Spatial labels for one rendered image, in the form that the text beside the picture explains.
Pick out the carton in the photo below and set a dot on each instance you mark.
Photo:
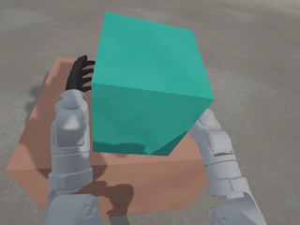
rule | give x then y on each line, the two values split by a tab
149	86

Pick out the robot left upper arm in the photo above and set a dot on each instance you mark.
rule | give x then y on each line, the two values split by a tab
73	209

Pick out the robot left hand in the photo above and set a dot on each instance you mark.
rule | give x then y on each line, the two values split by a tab
75	80

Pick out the pedestal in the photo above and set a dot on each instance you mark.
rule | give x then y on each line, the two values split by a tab
124	184

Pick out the right robot forearm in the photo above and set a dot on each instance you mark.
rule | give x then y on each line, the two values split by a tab
224	177

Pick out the left robot forearm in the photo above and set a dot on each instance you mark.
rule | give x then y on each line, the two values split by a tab
70	146

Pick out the robot right upper arm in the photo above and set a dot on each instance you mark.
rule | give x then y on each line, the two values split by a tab
237	213

